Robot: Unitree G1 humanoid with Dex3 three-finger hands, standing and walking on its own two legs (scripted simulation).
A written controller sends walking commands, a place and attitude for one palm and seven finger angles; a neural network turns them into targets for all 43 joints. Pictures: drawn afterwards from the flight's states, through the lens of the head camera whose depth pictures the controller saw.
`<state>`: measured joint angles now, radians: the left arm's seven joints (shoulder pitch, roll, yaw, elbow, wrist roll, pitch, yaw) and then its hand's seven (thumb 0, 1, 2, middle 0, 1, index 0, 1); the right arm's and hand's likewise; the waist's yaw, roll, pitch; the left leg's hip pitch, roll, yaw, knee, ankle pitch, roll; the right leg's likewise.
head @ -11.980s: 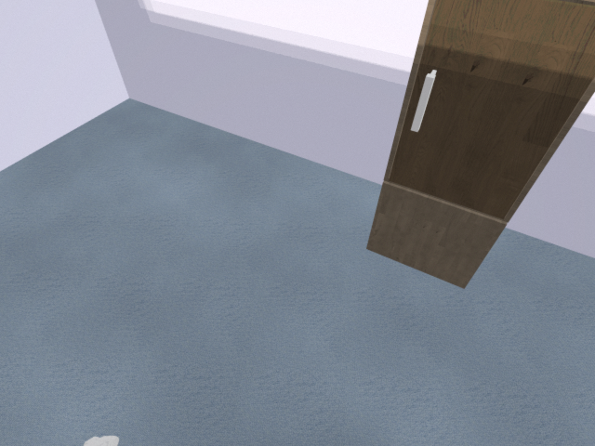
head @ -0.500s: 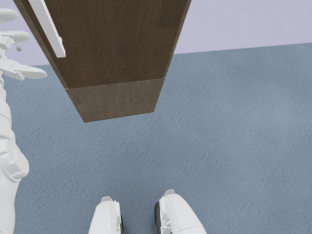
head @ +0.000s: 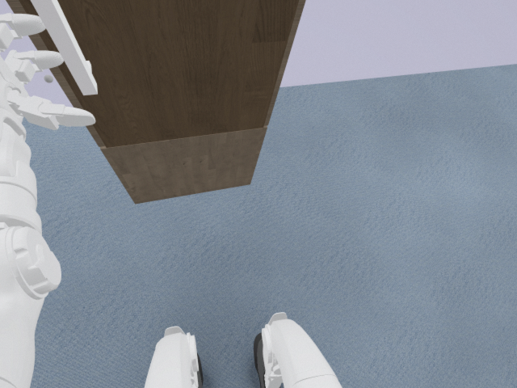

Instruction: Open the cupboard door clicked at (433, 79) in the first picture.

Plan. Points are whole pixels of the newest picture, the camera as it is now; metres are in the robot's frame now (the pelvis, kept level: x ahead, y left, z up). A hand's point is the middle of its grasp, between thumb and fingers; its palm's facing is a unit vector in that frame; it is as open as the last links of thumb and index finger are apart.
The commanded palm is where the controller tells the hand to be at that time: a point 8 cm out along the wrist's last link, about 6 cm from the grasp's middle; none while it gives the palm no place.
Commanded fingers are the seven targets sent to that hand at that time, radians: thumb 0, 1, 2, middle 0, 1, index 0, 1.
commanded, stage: slide the fingers in behind the handle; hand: left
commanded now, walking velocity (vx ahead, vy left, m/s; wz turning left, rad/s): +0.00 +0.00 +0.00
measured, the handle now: (69, 38) +0.60 +0.21 +0.07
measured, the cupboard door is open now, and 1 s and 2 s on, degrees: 0 0 0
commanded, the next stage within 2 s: close the thumb around the handle in 1.06 s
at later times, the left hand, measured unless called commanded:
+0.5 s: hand (80, 75) +0.55 +0.19 +0.07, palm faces +0.11 -0.99 -0.01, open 14.0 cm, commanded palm +0.52 +0.22 +0.07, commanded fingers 0.00 -0.50 0.30 -0.30 -1.20 -0.30 -1.20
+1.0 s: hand (91, 75) +0.54 +0.18 +0.07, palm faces +0.13 -0.99 -0.02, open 14.1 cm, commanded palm +0.52 +0.21 +0.07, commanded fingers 0.00 -0.50 0.30 -0.30 -1.20 -0.30 -1.20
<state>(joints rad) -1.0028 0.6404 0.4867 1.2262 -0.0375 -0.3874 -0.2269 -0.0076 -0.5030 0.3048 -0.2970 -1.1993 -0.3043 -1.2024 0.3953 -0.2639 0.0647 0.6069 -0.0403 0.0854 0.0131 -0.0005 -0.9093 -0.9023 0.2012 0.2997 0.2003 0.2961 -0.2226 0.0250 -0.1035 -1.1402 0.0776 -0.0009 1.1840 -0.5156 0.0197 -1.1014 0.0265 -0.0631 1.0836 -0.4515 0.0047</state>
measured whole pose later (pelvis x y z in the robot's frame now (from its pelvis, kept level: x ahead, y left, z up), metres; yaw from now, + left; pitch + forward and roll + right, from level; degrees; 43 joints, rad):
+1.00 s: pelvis +0.00 -0.01 +0.00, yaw +1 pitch +26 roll -3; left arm -1.01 0.50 0.41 1.23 -0.02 -0.44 -0.08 -0.01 -0.50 0.30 -0.28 -1.19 -0.28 -1.20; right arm 0.40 -0.26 0.04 0.63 -0.06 0.08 0.04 0.00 -0.91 -0.90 0.20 0.30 0.20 0.30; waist -0.21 0.03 -0.12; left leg -1.12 0.07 0.00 1.17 -0.51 0.01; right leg -1.09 0.02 -0.06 1.10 -0.47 0.00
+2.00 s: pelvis +0.01 +0.00 +0.00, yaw +1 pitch +27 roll -4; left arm -1.03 0.51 0.41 1.24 -0.02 -0.43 -0.08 0.01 0.73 0.82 -0.37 -1.34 -0.36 -1.35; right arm 0.40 -0.26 0.04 0.63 -0.06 0.08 0.03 0.00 -0.91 -0.90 0.20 0.30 0.20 0.30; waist -0.21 0.04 -0.12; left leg -1.13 0.06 -0.01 1.18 -0.52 0.01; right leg -1.09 0.02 -0.06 1.10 -0.47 0.00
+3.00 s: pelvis +0.02 -0.04 +0.03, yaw +4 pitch +17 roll +0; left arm -0.18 -0.14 -0.13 0.44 0.12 -0.33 0.65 0.02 0.70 0.77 -0.30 -1.31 -0.33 -1.33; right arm 0.23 -0.17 -0.02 0.62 -0.11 0.01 0.05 0.01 -0.91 -0.90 0.20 0.30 0.20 0.30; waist -0.03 0.02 -0.17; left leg -0.81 0.04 -0.01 1.01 -0.49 -0.04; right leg -0.81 0.00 -0.07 1.02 -0.50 -0.05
